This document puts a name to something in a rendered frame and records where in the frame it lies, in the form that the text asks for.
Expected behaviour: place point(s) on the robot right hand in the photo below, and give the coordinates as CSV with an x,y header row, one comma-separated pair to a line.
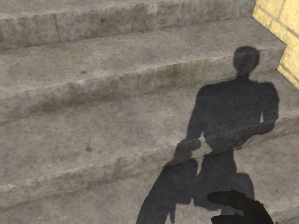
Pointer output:
x,y
253,211

